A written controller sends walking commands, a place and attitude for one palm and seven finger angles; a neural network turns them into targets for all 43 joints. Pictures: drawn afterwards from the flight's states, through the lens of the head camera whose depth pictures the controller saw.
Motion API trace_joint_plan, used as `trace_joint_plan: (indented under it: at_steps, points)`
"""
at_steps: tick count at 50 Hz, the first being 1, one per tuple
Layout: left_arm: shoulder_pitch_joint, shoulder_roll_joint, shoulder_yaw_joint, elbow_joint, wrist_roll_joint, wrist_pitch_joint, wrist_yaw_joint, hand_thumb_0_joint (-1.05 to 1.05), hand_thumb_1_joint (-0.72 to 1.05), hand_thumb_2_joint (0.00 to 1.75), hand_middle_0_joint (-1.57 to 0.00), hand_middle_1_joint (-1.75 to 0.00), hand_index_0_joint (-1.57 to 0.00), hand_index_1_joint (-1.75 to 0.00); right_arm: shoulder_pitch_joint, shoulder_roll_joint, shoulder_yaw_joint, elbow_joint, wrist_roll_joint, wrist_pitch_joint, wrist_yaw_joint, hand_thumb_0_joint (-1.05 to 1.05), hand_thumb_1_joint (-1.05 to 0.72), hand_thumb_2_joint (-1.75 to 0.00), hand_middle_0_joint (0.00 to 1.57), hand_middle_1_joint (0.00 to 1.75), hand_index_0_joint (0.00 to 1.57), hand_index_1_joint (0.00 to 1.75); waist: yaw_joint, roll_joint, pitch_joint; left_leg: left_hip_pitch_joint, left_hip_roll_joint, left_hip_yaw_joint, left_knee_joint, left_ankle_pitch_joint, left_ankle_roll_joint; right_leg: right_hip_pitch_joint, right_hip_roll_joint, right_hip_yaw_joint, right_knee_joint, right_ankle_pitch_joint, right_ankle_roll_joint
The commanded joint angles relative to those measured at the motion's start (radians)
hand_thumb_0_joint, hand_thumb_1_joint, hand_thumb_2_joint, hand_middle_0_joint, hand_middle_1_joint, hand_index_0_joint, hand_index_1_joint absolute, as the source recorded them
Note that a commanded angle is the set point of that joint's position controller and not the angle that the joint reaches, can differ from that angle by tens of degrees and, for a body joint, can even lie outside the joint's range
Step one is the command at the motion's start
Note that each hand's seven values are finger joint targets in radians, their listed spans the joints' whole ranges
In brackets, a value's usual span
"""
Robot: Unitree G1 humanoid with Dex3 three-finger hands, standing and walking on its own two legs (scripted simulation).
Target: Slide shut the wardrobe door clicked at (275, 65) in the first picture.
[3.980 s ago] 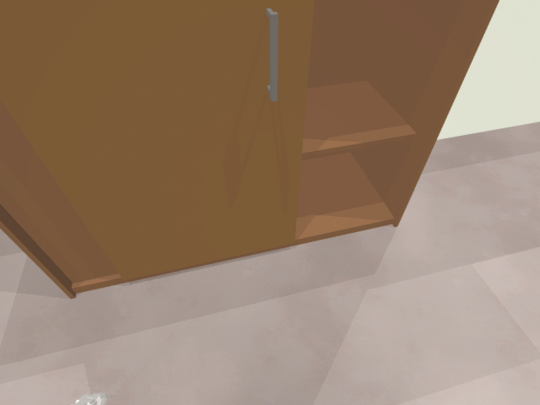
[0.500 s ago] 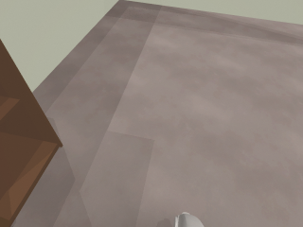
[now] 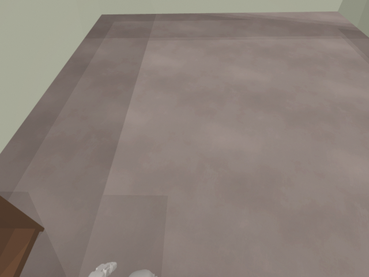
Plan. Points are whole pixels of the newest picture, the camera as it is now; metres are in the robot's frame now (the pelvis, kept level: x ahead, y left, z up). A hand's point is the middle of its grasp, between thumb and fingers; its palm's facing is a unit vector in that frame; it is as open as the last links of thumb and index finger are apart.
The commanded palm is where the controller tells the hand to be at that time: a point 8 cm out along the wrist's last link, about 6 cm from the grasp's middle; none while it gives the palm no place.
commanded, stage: turn to face it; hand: left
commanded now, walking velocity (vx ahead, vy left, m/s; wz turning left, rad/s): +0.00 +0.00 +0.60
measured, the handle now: out of the picture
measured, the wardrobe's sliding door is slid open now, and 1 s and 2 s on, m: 0.50 0.50 0.50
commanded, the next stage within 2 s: none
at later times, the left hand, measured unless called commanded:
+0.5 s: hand out of the picture +0.02 +0.26 -0.16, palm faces +0.35 -0.90 -0.27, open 7.4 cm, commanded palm none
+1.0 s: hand out of the picture -0.02 +0.20 -0.17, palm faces +0.59 -0.77 -0.24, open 7.4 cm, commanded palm none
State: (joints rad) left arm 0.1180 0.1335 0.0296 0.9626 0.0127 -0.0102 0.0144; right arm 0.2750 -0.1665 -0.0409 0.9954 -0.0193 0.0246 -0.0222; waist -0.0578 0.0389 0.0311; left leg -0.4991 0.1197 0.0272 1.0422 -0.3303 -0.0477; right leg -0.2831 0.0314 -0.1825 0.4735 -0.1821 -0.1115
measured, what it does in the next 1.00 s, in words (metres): steps on the spot, turning left: left foot, then right foot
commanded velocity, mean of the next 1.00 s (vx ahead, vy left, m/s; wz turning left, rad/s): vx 0.00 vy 0.00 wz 0.60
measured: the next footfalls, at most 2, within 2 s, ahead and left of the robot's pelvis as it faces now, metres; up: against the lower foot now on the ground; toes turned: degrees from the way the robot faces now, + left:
left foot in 0.26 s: +0.04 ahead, +0.14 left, +0.00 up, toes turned +18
right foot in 0.66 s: +0.13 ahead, -0.11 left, +0.00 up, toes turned +19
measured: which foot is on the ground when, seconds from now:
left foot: up 0.00-0.24, down 0.26-0.64, up 0.66-1.00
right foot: down 0.00-0.26, up 0.28-0.64, down 0.66-1.00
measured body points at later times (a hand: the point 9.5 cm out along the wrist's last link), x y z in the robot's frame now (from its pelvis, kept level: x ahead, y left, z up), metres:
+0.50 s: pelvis +0.04 +0.03 +0.01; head +0.07 +0.05 +0.45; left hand +0.00 +0.31 -0.14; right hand +0.17 -0.19 -0.14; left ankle +0.00 +0.13 -0.73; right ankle +0.07 -0.12 -0.67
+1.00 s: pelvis +0.05 +0.00 +0.00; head +0.08 +0.03 +0.44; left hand -0.06 +0.24 -0.15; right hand +0.30 -0.15 -0.13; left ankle -0.02 +0.10 -0.71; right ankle +0.10 -0.12 -0.73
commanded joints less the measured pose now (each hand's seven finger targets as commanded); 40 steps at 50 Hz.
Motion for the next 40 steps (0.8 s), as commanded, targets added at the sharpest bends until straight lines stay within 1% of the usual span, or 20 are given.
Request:
trace_joint_plan:
  at_steps: [1, 6, 8, 10, 11, 12, 13, 14, 17, 19, 25, 28, 30, 31, 32, 33, 34, 35, 37, 40]
  points:
    - [0.068, 0.149, 0.039, -0.043, 0.007, -0.004, 0.015, 0.0, 0.9, 0.9, -0.2, -0.3, -0.2, -0.3, 0.06, -0.058, -0.015, -0.019, -0.001, 0.014, 0.011, 0.0, -0.9, -0.9, 0.2, 0.3, 0.2, 0.3, 0.051, -0.108, 0.024, 0.045, 0.0, 0.017, -0.046, -0.05, 0.001, -0.029, -0.357, 0.216, -0.271, -0.029, -0.05]
    - [0.116, 0.183, 0.06, -0.039, 0.017, -0.001, 0.025, 0.0, 0.9, 0.9, -0.2, -0.3, -0.2, -0.3, -0.029, -0.046, -0.02, -0.06, 0.002, 0.008, 0.024, 0.0, -0.9, -0.9, 0.2, 0.3, 0.2, 0.3, 0.086, -0.123, -0.002, 0.049, -0.008, 0.042, -0.215, -0.134, 0.011, 0.085, -0.416, 0.193, -0.19, 0.1, -0.068]
    - [0.12, 0.202, 0.066, -0.042, 0.014, 0.0, 0.024, 0.0, 0.9, 0.9, -0.2, -0.3, -0.2, -0.3, -0.013, -0.046, -0.02, -0.066, 0.002, 0.004, 0.025, 0.0, -0.9, -0.9, 0.2, 0.3, 0.2, 0.3, 0.079, -0.136, -0.042, 0.1, -0.023, 0.073, -0.308, -0.104, 0.014, 0.117, -0.414, 0.154, -0.129, 0.189, -0.05]
    - [0.136, 0.213, 0.07, -0.038, 0.009, 0.004, 0.019, 0.0, 0.9, 0.9, -0.2, -0.3, -0.2, -0.3, 0.008, -0.062, -0.023, -0.071, 0.002, 0.001, 0.026, 0.0, -0.9, -0.9, 0.2, 0.3, 0.2, 0.3, 0.066, -0.132, -0.078, 0.186, -0.036, 0.089, -0.433, -0.018, 0.022, 0.113, -0.397, 0.104, -0.054, 0.205, -0.006]
    - [0.127, 0.2, 0.07, -0.039, 0.004, 0.009, 0.016, 0.0, 0.9, 0.9, -0.2, -0.3, -0.2, -0.3, 0.037, -0.084, -0.029, -0.068, 0.002, -0.003, 0.028, 0.0, -0.9, -0.9, 0.2, 0.3, 0.2, 0.3, 0.044, -0.063, -0.091, 0.278, -0.019, 0.053, -0.56, 0.078, 0.035, 0.062, -0.369, 0.055, 0.045, 0.167, 0.039]
    - [0.144, 0.166, 0.069, -0.063, -0.004, 0.015, 0.011, 0.0, 0.9, 0.9, -0.2, -0.3, -0.2, -0.3, 0.075, -0.161, -0.046, -0.071, -0.005, -0.012, 0.027, 0.0, -0.9, -0.9, 0.2, 0.3, 0.2, 0.3, 0.029, 0.147, -0.117, 0.387, 0.144, -0.183, -0.664, 0.306, 0.116, -0.101, -0.265, -0.016, 0.221, -0.028, 0.116]
    - [0.089, 0.127, 0.055, -0.114, -0.004, 0.018, 0.008, 0.0, 0.9, 0.9, -0.2, -0.3, -0.2, -0.3, 0.103, -0.238, -0.06, -0.079, -0.009, -0.011, 0.02, 0.0, -0.9, -0.9, 0.2, 0.3, 0.2, 0.3, 0.004, 0.307, -0.077, 0.446, 0.333, -0.408, -0.715, 0.674, 0.249, -0.304, -0.144, -0.015, 0.42, -0.428, 0.182]
    - [0.018, 0.151, 0.056, -0.124, 0.011, 0.03, 0.013, 0.0, 0.9, 0.9, -0.2, -0.3, -0.2, -0.3, 0.128, -0.235, -0.062, -0.052, -0.011, -0.011, 0.006, 0.0, -0.9, -0.9, 0.2, 0.3, 0.2, 0.3, -0.025, 0.217, -0.081, 0.412, 0.319, -0.4, -0.714, 0.63, 0.285, -0.317, -0.127, 0.094, 0.586, -0.441, 0.173]
    - [0.048, 0.151, 0.066, -0.094, 0.004, 0.022, -0.001, 0.0, 0.9, 0.9, -0.2, -0.3, -0.2, -0.3, -0.005, -0.204, -0.051, -0.085, -0.005, -0.027, -0.004, 0.0, -0.9, -0.9, 0.2, 0.3, 0.2, 0.3, 0.037, 0.07, -0.085, 0.424, 0.193, -0.239, -0.659, 0.683, 0.226, -0.348, -0.136, 0.16, 0.663, -0.261, 0.187]
    - [0.077, 0.155, 0.064, -0.079, -0.001, 0.027, -0.002, 0.0, 0.9, 0.9, -0.2, -0.3, -0.2, -0.3, -0.029, -0.215, -0.052, -0.092, -0.002, -0.031, -0.003, 0.0, -0.9, -0.9, 0.2, 0.3, 0.2, 0.3, 0.043, 0.074, -0.099, 0.432, 0.147, -0.187, -0.653, 0.708, 0.209, -0.307, -0.127, 0.156, 0.621, -0.228, 0.199]
    - [0.04, 0.157, 0.06, -0.108, -0.007, 0.036, 0.002, 0.0, 0.9, 0.9, -0.2, -0.3, -0.2, -0.3, -0.044, -0.253, -0.071, -0.096, -0.004, -0.014, 0.007, 0.0, -0.9, -0.9, 0.2, 0.3, 0.2, 0.3, 0.026, 0.103, -0.073, 0.392, 0.121, -0.241, -0.648, 0.604, 0.217, -0.208, -0.096, 0.146, 0.407, -0.26, 0.211]
    - [0.075, 0.163, 0.058, -0.114, -0.009, 0.03, 0.004, 0.0, 0.9, 0.9, -0.2, -0.3, -0.2, -0.3, -0.095, -0.263, -0.079, -0.118, -0.006, -0.006, 0.013, 0.0, -0.9, -0.9, 0.2, 0.3, 0.2, 0.3, 0.042, 0.144, -0.08, 0.335, 0.098, -0.276, -0.614, 0.594, 0.202, -0.092, -0.064, 0.129, 0.249, -0.235, 0.203]
    - [0.142, 0.178, 0.061, -0.105, -0.01, 0.018, 0.006, 0.0, 0.9, 0.9, -0.2, -0.3, -0.2, -0.3, -0.131, -0.265, -0.083, -0.135, 0.0, -0.001, 0.016, 0.0, -0.9, -0.9, 0.2, 0.3, 0.2, 0.3, 0.08, 0.124, -0.092, 0.249, 0.064, -0.28, -0.547, 0.522, 0.164, 0.06, -0.057, 0.12, 0.053, -0.092, 0.197]
    - [0.195, 0.22, 0.068, -0.096, -0.005, 0.006, 0.009, 0.0, 0.9, 0.9, -0.2, -0.3, -0.2, -0.3, -0.14, -0.245, -0.083, -0.146, 0.007, -0.002, 0.021, 0.0, -0.9, -0.9, 0.2, 0.3, 0.2, 0.3, 0.106, 0.044, -0.112, 0.171, 0.011, -0.249, -0.46, 0.385, 0.112, 0.189, -0.112, 0.162, -0.094, 0.024, 0.188]
    - [0.219, 0.321, 0.088, -0.097, 0.014, -0.008, 0.02, 0.0, 0.9, 0.9, -0.2, -0.3, -0.2, -0.3, -0.108, -0.16, -0.072, -0.17, 0.015, -0.004, 0.029, 0.0, -0.9, -0.9, 0.2, 0.3, 0.2, 0.3, 0.106, -0.263, -0.133, -0.041, -0.129, -0.088, -0.234, 0.014, 0.025, 0.343, -0.387, 0.413, -0.174, 0.158, 0.107]
    - [0.218, 0.371, 0.085, -0.114, 0.011, -0.002, 0.017, 0.0, 0.9, 0.9, -0.2, -0.3, -0.2, -0.3, -0.119, -0.16, -0.072, -0.194, 0.005, -0.001, 0.028, 0.0, -0.9, -0.9, 0.2, 0.3, 0.2, 0.3, 0.111, -0.356, -0.126, -0.099, -0.157, -0.063, -0.027, -0.307, 0.007, 0.268, -0.549, 0.513, -0.164, 0.271, -0.001]
    - [0.195, 0.328, 0.086, -0.121, 0.009, -0.003, 0.022, 0.0, 0.9, 0.9, -0.2, -0.3, -0.2, -0.3, -0.153, -0.186, -0.079, -0.188, -0.002, 0.014, 0.029, 0.0, -0.9, -0.9, 0.2, 0.3, 0.2, 0.3, 0.117, -0.315, -0.088, -0.09, -0.119, -0.112, 0.111, -0.266, 0.015, 0.157, -0.523, 0.492, -0.184, 0.166, -0.032]
    - [0.137, 0.304, 0.076, -0.133, 0.009, 0.0, 0.022, 0.0, 0.9, 0.9, -0.2, -0.3, -0.2, -0.3, -0.164, -0.177, -0.081, -0.181, -0.002, 0.02, 0.034, 0.0, -0.9, -0.9, 0.2, 0.3, 0.2, 0.3, 0.086, -0.272, -0.023, -0.114, -0.102, -0.101, 0.19, -0.205, 0.008, 0.1, -0.475, 0.442, -0.188, 0.101, -0.022]
    - [0.056, 0.248, 0.058, -0.157, 0.014, 0.0, 0.022, 0.0, 0.9, 0.9, -0.2, -0.3, -0.2, -0.3, -0.146, -0.167, -0.074, -0.155, -0.005, 0.024, 0.048, 0.0, -0.9, -0.9, 0.2, 0.3, 0.2, 0.3, 0.046, -0.209, 0.025, -0.1, -0.075, -0.057, 0.204, -0.097, -0.012, 0.078, -0.388, 0.253, -0.145, 0.186, 0.009]
    - [0.107, 0.256, 0.055, -0.149, 0.017, -0.002, 0.022, 0.0, 0.9, 0.9, -0.2, -0.3, -0.2, -0.3, -0.174, -0.159, -0.064, -0.161, 0.0, 0.029, 0.055, 0.0, -0.9, -0.9, 0.2, 0.3, 0.2, 0.3, 0.07, -0.234, 0.003, -0.066, -0.078, -0.002, 0.082, -0.098, -0.029, 0.138, -0.377, 0.164, -0.122, 0.308, 0.008]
